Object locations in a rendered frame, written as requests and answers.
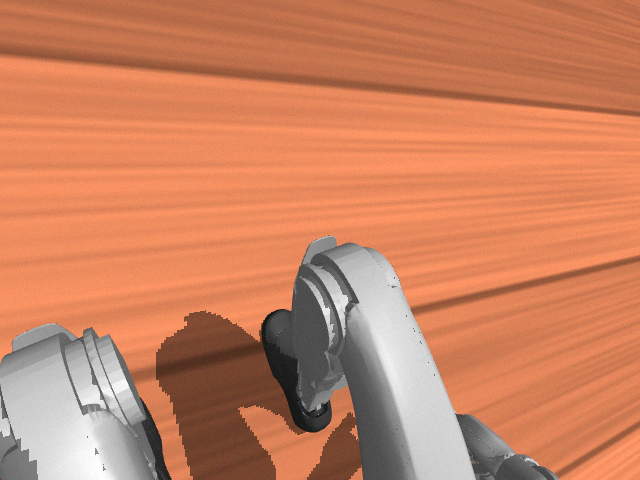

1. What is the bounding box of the right robot arm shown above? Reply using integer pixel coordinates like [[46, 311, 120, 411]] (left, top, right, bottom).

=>
[[495, 454, 559, 480]]

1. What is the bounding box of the right robot hand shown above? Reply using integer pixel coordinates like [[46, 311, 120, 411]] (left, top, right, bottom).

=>
[[454, 410, 517, 480]]

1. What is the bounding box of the right robot foot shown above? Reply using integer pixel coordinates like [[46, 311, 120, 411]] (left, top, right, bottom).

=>
[[262, 309, 332, 433]]

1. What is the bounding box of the left robot foot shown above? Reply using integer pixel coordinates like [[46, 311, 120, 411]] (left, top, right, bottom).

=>
[[140, 398, 172, 480]]

